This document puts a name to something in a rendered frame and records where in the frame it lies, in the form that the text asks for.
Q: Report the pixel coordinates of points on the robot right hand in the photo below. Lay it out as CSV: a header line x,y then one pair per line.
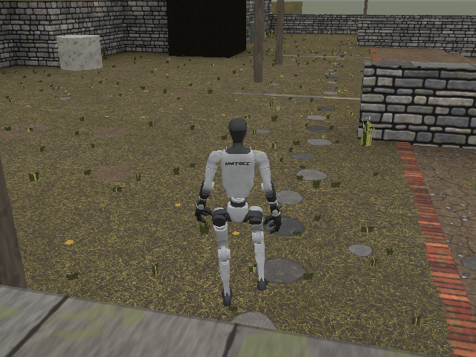
x,y
277,223

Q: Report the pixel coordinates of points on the right robot forearm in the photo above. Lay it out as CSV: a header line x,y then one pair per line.
x,y
272,201

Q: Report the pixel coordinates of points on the humanoid robot head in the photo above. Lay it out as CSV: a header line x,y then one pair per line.
x,y
237,128

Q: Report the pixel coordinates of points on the robot left upper arm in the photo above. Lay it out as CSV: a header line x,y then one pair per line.
x,y
210,170

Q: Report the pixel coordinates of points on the left robot forearm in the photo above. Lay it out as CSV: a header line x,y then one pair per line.
x,y
203,197

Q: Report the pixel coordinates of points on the robot right upper arm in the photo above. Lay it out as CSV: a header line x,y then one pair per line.
x,y
261,157

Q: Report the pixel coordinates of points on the robot right thigh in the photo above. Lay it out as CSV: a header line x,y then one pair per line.
x,y
255,217

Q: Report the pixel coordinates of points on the robot left hand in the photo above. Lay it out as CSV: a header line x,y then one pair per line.
x,y
205,212

